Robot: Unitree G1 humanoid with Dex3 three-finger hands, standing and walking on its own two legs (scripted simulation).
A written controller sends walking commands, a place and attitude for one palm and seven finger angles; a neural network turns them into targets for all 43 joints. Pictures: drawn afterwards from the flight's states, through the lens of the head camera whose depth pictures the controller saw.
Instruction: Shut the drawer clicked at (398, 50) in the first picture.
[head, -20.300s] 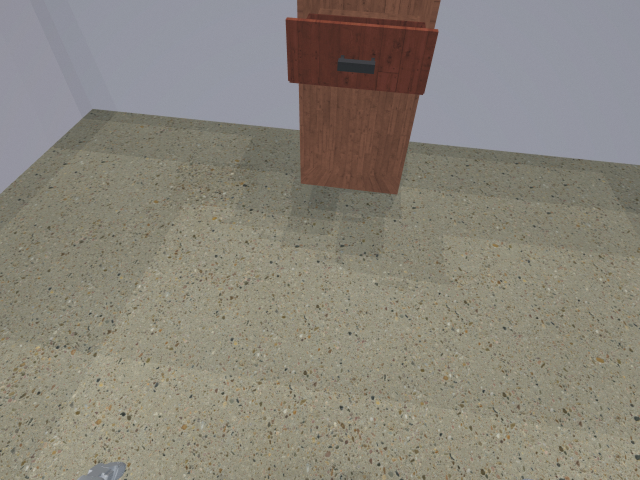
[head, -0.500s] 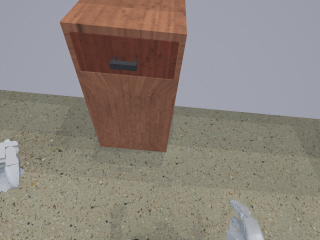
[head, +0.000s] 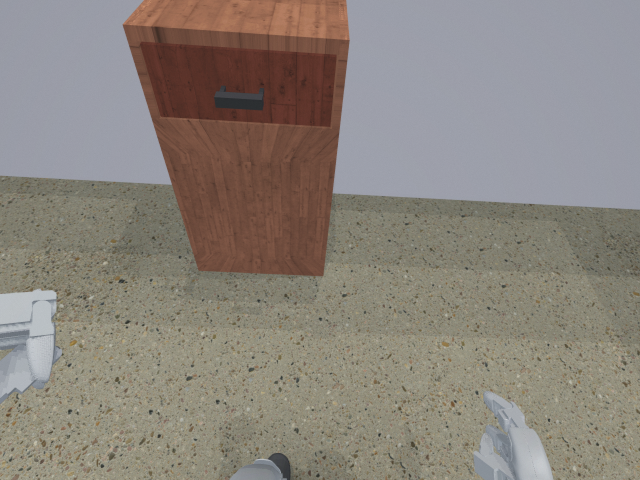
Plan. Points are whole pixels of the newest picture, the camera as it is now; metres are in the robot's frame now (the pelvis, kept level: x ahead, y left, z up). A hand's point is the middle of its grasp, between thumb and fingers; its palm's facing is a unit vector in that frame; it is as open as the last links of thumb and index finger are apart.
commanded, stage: stop stepping back and stand still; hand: left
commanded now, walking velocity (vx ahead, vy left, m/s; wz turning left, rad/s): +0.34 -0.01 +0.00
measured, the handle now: (240, 95) +0.90 +0.23 +0.00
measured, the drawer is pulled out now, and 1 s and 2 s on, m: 0.00 0.00 0.00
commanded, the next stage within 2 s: let the arm hang, fingers relaxed in 0.60 s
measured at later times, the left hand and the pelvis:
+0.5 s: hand (13, 416) +0.14 +0.24 +0.17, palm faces +0.36 -0.81 -0.46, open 3.2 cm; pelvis -0.05 +0.00 +0.00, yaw -1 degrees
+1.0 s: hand out of the picture +0.02 +0.19 -0.16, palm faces +0.05 -0.97 -0.24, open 3.1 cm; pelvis -0.06 +0.00 +0.00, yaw +3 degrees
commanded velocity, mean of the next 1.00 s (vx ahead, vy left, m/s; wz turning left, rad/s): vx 0.08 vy -0.02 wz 0.00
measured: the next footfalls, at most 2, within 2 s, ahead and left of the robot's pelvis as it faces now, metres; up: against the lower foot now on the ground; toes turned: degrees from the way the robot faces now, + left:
left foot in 0.14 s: +0.04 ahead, +0.13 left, +0.00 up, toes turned +3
right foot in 0.38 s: +0.00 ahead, -0.08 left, +0.00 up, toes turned -4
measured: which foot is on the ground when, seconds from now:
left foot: up 0.00-0.12, down 0.14-1.00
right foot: down 0.00-0.18, up 0.20-0.36, down 0.38-1.00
